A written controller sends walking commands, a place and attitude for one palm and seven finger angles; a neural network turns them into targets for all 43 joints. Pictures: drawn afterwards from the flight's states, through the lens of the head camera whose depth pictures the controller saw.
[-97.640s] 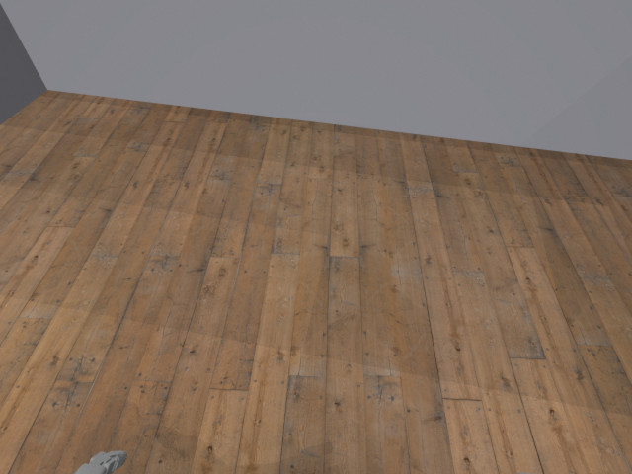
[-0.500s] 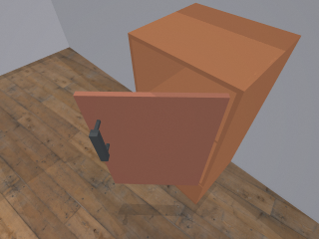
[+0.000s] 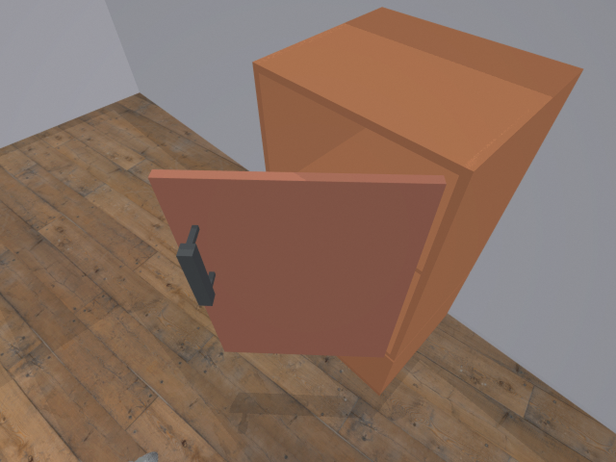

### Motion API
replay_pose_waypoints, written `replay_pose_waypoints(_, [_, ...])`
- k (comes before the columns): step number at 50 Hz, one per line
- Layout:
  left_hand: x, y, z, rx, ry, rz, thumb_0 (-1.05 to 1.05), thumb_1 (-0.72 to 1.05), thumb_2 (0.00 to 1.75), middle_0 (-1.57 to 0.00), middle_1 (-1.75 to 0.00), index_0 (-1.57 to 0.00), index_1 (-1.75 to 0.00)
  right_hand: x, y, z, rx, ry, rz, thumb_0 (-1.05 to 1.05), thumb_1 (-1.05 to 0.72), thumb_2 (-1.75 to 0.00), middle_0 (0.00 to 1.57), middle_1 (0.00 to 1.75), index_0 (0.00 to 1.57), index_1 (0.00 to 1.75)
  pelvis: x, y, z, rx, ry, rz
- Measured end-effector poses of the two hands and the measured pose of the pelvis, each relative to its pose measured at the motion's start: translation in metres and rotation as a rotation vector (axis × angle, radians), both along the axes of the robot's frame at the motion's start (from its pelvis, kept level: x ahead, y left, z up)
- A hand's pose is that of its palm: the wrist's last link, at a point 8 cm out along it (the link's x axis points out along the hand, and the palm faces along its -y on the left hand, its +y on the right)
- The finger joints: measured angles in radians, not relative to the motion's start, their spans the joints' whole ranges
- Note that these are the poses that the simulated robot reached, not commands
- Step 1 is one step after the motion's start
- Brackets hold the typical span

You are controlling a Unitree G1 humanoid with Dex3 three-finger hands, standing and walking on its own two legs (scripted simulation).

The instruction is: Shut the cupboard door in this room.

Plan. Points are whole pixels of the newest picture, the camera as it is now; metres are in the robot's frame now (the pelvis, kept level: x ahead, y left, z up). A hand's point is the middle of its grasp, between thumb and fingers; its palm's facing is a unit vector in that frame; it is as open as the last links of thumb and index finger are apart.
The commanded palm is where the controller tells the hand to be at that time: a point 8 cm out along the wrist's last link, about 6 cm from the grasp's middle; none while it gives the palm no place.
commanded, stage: raise the hand and make a fist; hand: left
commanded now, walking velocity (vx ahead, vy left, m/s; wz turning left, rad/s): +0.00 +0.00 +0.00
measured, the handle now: (200, 266) +0.41 +0.22 -0.03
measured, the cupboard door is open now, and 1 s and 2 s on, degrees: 42 42 42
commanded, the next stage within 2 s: bring the fist close to the handle in 1.82 s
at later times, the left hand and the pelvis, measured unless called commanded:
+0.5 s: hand out of the picture +0.13 +0.19 -0.05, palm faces +0.06 -1.00 -0.07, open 5.3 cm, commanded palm +0.12 +0.23 -0.05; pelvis -0.05 +0.00 -0.12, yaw +3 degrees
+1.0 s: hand (162, 425) +0.17 +0.21 -0.05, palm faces +0.01 -1.00 -0.04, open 3.3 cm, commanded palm +0.15 +0.26 -0.04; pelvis -0.03 +0.02 -0.10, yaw +2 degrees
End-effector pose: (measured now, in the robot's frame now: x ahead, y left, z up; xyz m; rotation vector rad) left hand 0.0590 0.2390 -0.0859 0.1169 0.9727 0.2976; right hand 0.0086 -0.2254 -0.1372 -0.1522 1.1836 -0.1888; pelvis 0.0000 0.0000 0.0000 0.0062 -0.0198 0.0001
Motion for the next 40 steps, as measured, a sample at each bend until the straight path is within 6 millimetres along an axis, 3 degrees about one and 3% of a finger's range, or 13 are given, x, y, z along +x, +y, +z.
replay_pose_waypoints(3, [0.059, 0.0, 0.046, 0.039, -0.379, -0.042, 0.03, 0.94, 0.9, -0.23, -0.32, -0.22, -0.33, 0.033, -0.018, 0.008, -0.041, -0.218, 0.031, 0.03, -0.93, -0.9, 0.2, 0.3, 0.2, 0.3, -0.009, 0.002, -0.008, 0.0, 0.026, 0.041])
replay_pose_waypoints(5, [0.091, -0.005, 0.066, 0.018, -0.606, -0.091, 0.03, 0.94, 0.9, -0.25, -0.35, -0.24, -0.35, 0.059, -0.029, 0.014, -0.068, -0.353, 0.063, 0.03, -0.92, -0.9, 0.2, 0.3, 0.2, 0.3, -0.017, 0.002, -0.018, 0.005, 0.068, 0.044])
replay_pose_waypoints(8, [0.112, -0.02, 0.076, -0.065, -0.902, -0.189, 0.02, 0.93, 0.9, -0.28, -0.39, -0.28, -0.39, 0.099, -0.041, 0.025, -0.104, -0.528, 0.122, 0.02, -0.92, -0.9, 0.2, 0.3, 0.2, 0.3, -0.027, 0.0, -0.039, 0.017, 0.137, 0.029])
replay_pose_waypoints(10, [0.109, -0.029, 0.07, -0.101, -1.032, -0.272, 0.01, 0.92, 0.9, -0.31, -0.42, -0.31, -0.42, 0.123, -0.044, 0.03, -0.125, -0.616, 0.163, 0.02, -0.91, -0.9, 0.2, 0.3, 0.2, 0.3, -0.033, -0.002, -0.057, 0.02, 0.172, 0.022])
replay_pose_waypoints(12, [0.096, -0.032, 0.053, -0.126, -1.057, -0.315, 0.01, 0.92, 0.9, -0.35, -0.45, -0.34, -0.46, 0.146, -0.044, 0.031, -0.136, -0.681, 0.193, 0.02, -0.91, -0.9, 0.19, 0.3, 0.2, 0.3, -0.038, -0.003, -0.074, 0.021, 0.194, 0.02])
replay_pose_waypoints(16, [0.061, -0.024, 0.013, -0.144, -0.914, -0.274, 0.01, 0.91, 0.9, -0.42, -0.53, -0.41, -0.54, 0.181, -0.028, 0.026, -0.127, -0.763, 0.242, 0.02, -0.91, -0.9, 0.19, 0.3, 0.2, 0.3, -0.044, -0.003, -0.099, 0.009, 0.218, 0.03])
replay_pose_waypoints(19, [0.04, -0.01, 0.007, -0.085, -0.862, -0.222, 0.02, 0.9, 0.9, -0.47, -0.59, -0.47, -0.59, 0.194, -0.006, 0.015, -0.095, -0.78, 0.284, 0.02, -0.91, -0.9, 0.19, 0.3, 0.2, 0.3, -0.047, -0.002, -0.11, -0.011, 0.236, 0.042])
replay_pose_waypoints(23, [0.04, 0.001, 0.028, -0.014, -0.961, -0.24, 0.02, 0.9, 0.9, -0.55, -0.67, -0.54, -0.67, 0.192, 0.026, -0.011, -0.027, -0.738, 0.335, 0.01, -0.91, -0.9, 0.19, 0.3, 0.2, 0.3, -0.051, 0.0, -0.119, -0.043, 0.258, 0.057])
replay_pose_waypoints(26, [0.056, -0.001, 0.037, -0.035, -1.006, -0.297, 0.02, 0.9, 0.9, -0.6, -0.73, -0.59, -0.73, 0.177, 0.044, -0.034, 0.024, -0.667, 0.333, 0.01, -0.9, -0.9, 0.2, 0.3, 0.2, 0.3, -0.054, 0.003, -0.122, -0.057, 0.27, 0.063])
replay_pose_waypoints(29, [0.073, -0.003, 0.032, -0.088, -0.952, -0.34, 0.02, 0.9, 0.9, -0.65, -0.79, -0.65, -0.79, 0.156, 0.052, -0.05, 0.057, -0.584, 0.287, 0.01, -0.9, -0.9, 0.2, 0.3, 0.2, 0.3, -0.054, 0.007, -0.121, -0.058, 0.281, 0.059])
replay_pose_waypoints(35, [0.084, 0.007, 0.031, -0.103, -0.851, -0.306, 0.02, 0.9, 0.9, -0.76, -0.91, -0.76, -0.91, 0.119, 0.042, -0.055, 0.033, -0.468, 0.188, 0.02, -0.9, -0.9, 0.2, 0.3, 0.21, 0.3, -0.046, 0.015, -0.11, -0.05, 0.288, 0.044])
replay_pose_waypoints(40, [0.084, 0.02, 0.042, -0.059, -0.901, -0.277, 0.02, 0.9, 0.9, -0.85, -1.01, -0.85, -1.01, 0.111, 0.023, -0.047, -0.036, -0.439, 0.177, 0.02, -0.9, -0.9, 0.2, 0.3, 0.2, 0.3, -0.04, 0.02, -0.106, -0.05, 0.291, 0.044])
